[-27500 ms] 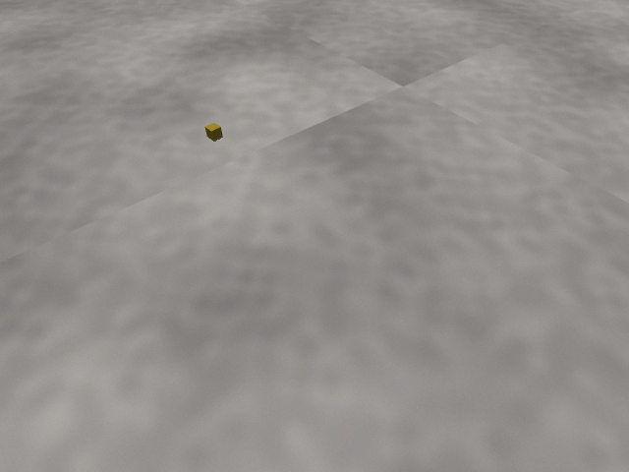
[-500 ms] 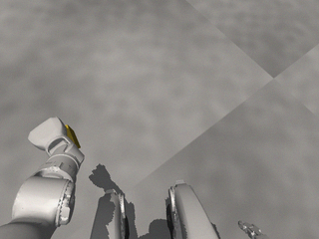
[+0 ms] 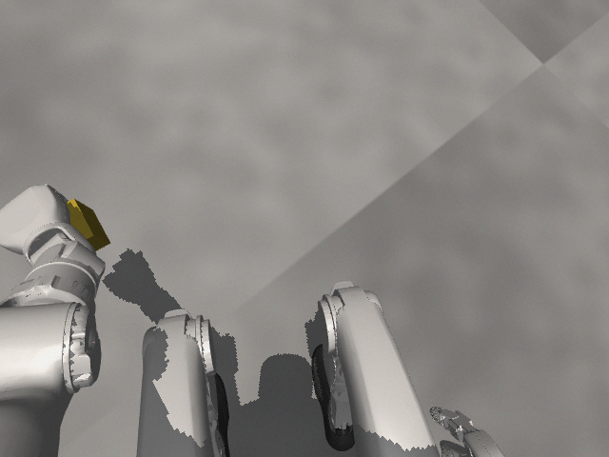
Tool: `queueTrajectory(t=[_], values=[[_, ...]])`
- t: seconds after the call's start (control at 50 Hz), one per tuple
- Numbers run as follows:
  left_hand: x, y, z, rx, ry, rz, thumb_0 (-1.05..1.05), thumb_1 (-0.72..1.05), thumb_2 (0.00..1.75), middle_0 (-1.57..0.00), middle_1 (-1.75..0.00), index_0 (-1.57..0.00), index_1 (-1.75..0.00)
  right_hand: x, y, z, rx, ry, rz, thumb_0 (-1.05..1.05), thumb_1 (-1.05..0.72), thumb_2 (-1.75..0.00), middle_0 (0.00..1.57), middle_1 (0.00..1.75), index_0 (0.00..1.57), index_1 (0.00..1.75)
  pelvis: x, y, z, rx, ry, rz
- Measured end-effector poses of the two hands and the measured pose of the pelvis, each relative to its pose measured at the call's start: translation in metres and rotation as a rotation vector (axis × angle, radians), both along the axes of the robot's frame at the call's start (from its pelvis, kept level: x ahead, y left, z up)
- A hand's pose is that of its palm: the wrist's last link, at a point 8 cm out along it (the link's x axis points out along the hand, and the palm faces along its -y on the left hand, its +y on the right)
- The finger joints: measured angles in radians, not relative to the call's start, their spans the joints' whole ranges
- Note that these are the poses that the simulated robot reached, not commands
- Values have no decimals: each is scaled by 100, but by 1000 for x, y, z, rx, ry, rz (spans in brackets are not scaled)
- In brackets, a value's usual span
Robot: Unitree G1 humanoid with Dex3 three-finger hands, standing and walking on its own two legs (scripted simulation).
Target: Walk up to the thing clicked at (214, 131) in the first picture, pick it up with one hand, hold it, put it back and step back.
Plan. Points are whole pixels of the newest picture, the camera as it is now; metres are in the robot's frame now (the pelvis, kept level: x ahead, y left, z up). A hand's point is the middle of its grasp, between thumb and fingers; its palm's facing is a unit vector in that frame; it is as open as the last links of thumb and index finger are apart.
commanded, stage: crouch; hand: left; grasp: from above
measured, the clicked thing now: (72, 232) +0.45 +0.28 -0.19
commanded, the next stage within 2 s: lower in 0.60 s
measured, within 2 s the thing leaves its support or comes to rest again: rests again in 1.78 s
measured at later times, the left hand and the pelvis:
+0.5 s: hand (79, 247) +0.44 +0.29 -0.22, palm faces -0.31 -0.29 -0.91, open 8.6 cm; pelvis -0.01 +0.00 -0.07, yaw -1 degrees
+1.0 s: hand (88, 255) +0.44 +0.30 -0.29, palm faces -0.34 -0.29 -0.89, open 8.6 cm; pelvis -0.01 +0.00 -0.11, yaw -2 degrees
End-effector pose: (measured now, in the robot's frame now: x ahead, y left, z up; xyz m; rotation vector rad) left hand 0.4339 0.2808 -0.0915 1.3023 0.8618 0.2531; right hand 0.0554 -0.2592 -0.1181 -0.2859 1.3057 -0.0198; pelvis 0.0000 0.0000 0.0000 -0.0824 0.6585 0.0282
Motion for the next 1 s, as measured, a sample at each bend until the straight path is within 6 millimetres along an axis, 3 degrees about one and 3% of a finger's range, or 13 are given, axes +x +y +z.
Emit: queueTrajectory(t=[0.3,0.64,0.82,1.0], values=[[6,8,-49,3,10,-1,3,27,22,-110,-33,-85,-29,-22,-18,-33,-23,52,37,0,-91,-90,19,29,20,30,-7,-4,-45,1,-13,-6],[10,14,-88,4,10,-11,3,26,23,-112,-31,-86,-28,-43,-5,-77,41,100,39,0,-91,-90,19,29,20,30,-10,-3,-86,-4,-38,-14],[12,19,-104,-1,29,-36,3,24,24,-114,-27,-87,-26,-44,-4,-85,51,118,63,0,-92,-90,19,29,20,30,-8,-1,-97,-14,-45,-16],[11,20,-138,-20,41,-50,4,23,24,-115,-24,-88,-25,-47,-11,-84,28,153,109,0,-92,-90,19,29,20,30,-6,-1,-110,-29,-52,-22]])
